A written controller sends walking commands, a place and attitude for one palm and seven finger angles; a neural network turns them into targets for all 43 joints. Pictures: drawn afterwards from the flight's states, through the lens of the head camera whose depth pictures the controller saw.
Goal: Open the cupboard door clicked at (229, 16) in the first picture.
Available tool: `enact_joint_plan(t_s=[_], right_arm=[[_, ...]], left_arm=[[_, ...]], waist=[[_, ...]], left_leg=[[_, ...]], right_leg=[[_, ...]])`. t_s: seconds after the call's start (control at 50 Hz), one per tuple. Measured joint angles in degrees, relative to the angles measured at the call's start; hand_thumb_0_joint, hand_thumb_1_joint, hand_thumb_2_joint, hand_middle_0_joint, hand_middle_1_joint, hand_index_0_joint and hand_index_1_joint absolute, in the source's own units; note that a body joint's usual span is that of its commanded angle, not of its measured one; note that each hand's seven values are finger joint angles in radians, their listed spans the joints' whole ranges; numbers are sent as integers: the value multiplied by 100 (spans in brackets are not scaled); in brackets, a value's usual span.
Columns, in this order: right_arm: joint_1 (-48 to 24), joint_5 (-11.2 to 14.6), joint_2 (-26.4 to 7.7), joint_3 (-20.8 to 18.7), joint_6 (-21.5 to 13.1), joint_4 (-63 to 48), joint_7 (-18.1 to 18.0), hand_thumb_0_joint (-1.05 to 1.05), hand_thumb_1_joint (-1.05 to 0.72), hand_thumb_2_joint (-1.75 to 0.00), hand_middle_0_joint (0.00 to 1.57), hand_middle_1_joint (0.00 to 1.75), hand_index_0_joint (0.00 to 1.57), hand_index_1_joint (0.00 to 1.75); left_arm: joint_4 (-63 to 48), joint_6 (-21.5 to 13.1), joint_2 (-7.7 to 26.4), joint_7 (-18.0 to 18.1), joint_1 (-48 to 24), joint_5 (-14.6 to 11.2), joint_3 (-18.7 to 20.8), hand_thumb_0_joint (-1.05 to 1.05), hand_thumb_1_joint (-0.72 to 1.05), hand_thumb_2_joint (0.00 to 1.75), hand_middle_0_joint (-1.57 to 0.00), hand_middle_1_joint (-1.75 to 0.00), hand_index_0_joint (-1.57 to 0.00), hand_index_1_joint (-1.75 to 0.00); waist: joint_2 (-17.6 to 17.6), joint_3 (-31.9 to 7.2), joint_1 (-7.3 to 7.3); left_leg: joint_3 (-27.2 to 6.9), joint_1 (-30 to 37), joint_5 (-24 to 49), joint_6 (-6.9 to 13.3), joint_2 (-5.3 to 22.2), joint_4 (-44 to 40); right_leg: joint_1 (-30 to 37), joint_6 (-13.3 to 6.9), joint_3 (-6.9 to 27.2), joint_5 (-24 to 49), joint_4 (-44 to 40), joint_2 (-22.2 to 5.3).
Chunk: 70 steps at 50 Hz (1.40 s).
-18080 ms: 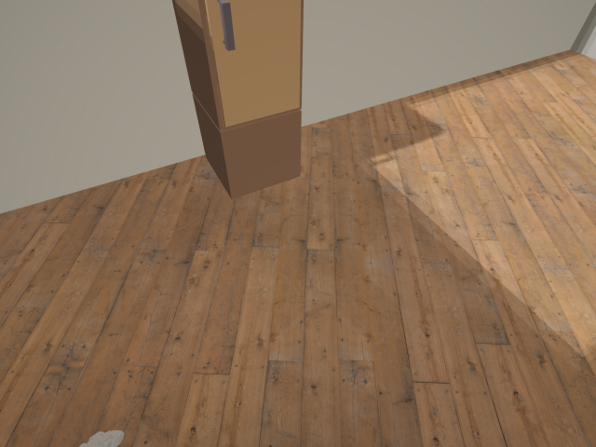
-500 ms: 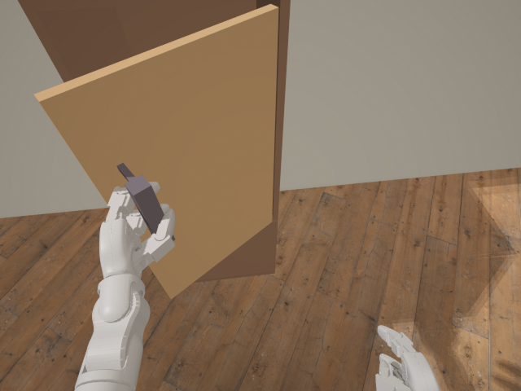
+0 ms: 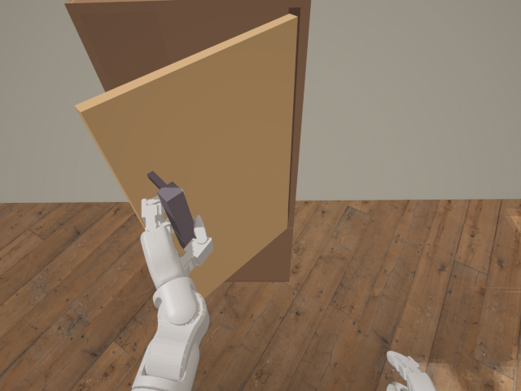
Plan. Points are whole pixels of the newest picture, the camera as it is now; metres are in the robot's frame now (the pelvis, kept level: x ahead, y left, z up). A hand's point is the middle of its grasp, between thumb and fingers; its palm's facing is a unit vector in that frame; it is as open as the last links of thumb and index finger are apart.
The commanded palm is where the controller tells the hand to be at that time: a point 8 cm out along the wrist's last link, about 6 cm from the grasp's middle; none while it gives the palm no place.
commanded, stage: open thumb and fingers to let go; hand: left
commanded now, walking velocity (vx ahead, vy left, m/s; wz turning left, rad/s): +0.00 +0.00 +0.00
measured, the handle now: (173, 213) +0.37 +0.16 +0.08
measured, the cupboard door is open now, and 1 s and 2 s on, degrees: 44 44 44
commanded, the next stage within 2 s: slide the hand sideways off the handle in 0.70 s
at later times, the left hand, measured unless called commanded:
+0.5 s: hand (194, 241) +0.31 +0.11 +0.08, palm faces +0.41 -0.91 -0.01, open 14.0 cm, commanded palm +0.27 +0.16 +0.08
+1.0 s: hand (185, 254) +0.29 +0.13 +0.08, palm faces +0.00 -0.99 -0.12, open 16.4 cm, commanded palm +0.27 +0.16 +0.08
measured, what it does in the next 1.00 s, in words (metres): shifts its weight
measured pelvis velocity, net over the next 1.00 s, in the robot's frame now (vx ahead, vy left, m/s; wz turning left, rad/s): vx -0.06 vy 0.05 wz -0.02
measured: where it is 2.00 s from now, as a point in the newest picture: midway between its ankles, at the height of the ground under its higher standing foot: outside the picture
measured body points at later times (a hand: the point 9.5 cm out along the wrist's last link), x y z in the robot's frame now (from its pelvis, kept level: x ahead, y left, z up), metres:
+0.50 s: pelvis -0.04 +0.03 +0.00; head -0.03 +0.01 +0.45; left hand +0.28 +0.16 +0.09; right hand +0.11 -0.20 -0.11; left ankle -0.03 +0.16 -0.71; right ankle -0.02 -0.08 -0.71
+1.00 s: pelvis -0.06 +0.05 +0.00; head -0.04 +0.04 +0.45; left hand +0.29 +0.18 +0.09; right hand +0.07 -0.19 -0.11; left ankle -0.03 +0.16 -0.71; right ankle -0.02 -0.08 -0.71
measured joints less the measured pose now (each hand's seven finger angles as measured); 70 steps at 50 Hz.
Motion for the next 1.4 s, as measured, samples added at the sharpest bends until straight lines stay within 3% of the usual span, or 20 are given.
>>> enact_joint_plan(t_s=[0.1, 0.2, 0.36, 0.46, 0.74, 0.82, 0.86, 0.94, 1.0, 1.04, 1.08, 1.12, 1.28, 1.4], right_arm=[[12, 53, -6, 12, -82, 113, -117, 1, -91, -90, 20, 29, 20, 30], [-20, 77, 3, 45, -196, 160, -154, 1, -91, -90, 20, 29, 20, 30], [-76, 64, 33, 41, -347, 157, -68, 1, -91, -90, 20, 29, 20, 30], [-96, 51, 81, 62, -404, 186, -32, 1, -91, -90, 20, 29, 20, 30], [-93, -18, 204, 149, -418, 329, -21, 1, -91, -90, 20, 29, 20, 30], [-67, -26, 202, 151, -395, 375, -23, 1, -91, -90, 20, 29, 20, 30], [-46, -2, 196, 179, -395, 376, -50, 1, -91, -90, 20, 29, 20, 30], [89, 133, 135, 207, -437, 268, -189, 1, -91, -90, 20, 29, 20, 30], [182, 323, -3, 230, -575, 215, -281, 1, -91, -90, 20, 29, 20, 30], [206, 424, -87, 247, -672, 223, -327, 1, -91, -90, 20, 29, 20, 30], [225, 479, -136, 250, -768, 222, -319, 1, -91, -90, 20, 29, 20, 30], [248, 487, -149, 245, -845, 182, -253, 2, -91, -90, 20, 29, 20, 30], [221, 417, -51, 263, -878, -134, 36, 2, -91, -90, 20, 29, 20, 30], [87, 442, -16, 290, -846, -240, 5, 2, -91, -90, 20, 29, 20, 30]], left_arm=[[339, -108, 186, -322, -244, -285, 197, 0, 51, 77, -26, -119, -24, -123], [718, -265, 212, -425, -491, -482, 343, 0, 29, 66, -28, -121, -28, -123], [1185, -442, 100, -190, -845, -315, 297, 0, -18, 44, -28, -118, -28, -118], [1394, -514, 11, -18, -1030, -218, 204, 0, -37, 36, -26, -111, -26, -111], [2046, -471, -128, 412, -1811, -20, 101, -1, -50, 30, -21, -59, -21, -58], [2132, -467, -143, 443, -1891, -40, 123, -1, -50, 30, -26, -52, -24, -55], [2107, -555, -12, 104, -1814, 11, 124, -1, -50, 30, -27, -50, -22, -52], [2164, -958, 735, -1393, -1661, -132, 42, -1, -50, 30, -23, -42, -14, -44], [2273, -1115, 1126, -2419, -1712, -668, -32, -1, -50, 30, -20, -38, -10, -38], [2341, -1104, 1167, -2851, -1757, -1054, 8, -2, -50, 30, -19, -35, -9, -36], [2363, -1063, 1087, -3005, -1743, -1287, 100, -2, -50, 30, -17, -34, -9, -34], [2294, -1050, 965, -2982, -1638, -1350, 201, -1, -50, 30, -15, -32, -10, -33], [1427, -1209, 892, -2884, -672, -957, 207, -1, -50, 30, -12, -30, -12, -30], [836, -1085, 1094, -3113, -90, -1051, 265, -1, -50, 30, -13, -30, -14, -29]], waist=[[30, 38, -20], [38, 45, -51], [31, 36, -50], [17, 40, -45], [-30, 49, -81], [-29, 33, -67], [-61, 63, -70], [-90, 156, -42], [-24, 266, -14], [11, 307, 4], [16, 301, 15], [-7, 264, 23], [-113, 201, 48], [-62, 256, 100]], left_leg=[[-1, 59, 88, 3, -4, -91], [23, 78, 171, 6, -11, -147], [82, -63, 219, 68, -55, -11], [128, -176, 217, 139, -88, 117], [210, -560, 252, 266, -156, 372], [225, -596, 260, 281, -166, 393], [228, -577, 276, 291, -183, 380], [211, -487, 309, 295, -188, 349], [167, -391, 318, 297, -185, 342], [164, -321, 332, 304, -183, 302], [188, -259, 355, 313, -190, 234], [230, -212, 375, 318, -198, 160], [333, -73, 320, 299, -162, 74], [283, 26, 271, 262, -118, 54]], right_leg=[[49, -2, 1, 94, -76, 1], [69, 21, 27, 212, -156, -2], [-43, 97, 92, 341, -121, -48], [-139, 157, 143, 395, -61, -81], [-489, 268, 234, 522, 78, -152], [-528, 284, 251, 535, 97, -162], [-518, 285, 255, 538, 109, -178], [-423, 274, 238, 559, 84, -181], [-279, 279, 193, 588, 13, -177], [-195, 292, 190, 620, -57, -172], [-146, 305, 213, 648, -117, -177], [-130, 314, 253, 663, -156, -181], [-86, 299, 357, 592, -140, -141], [40, 266, 305, 549, -194, -97]])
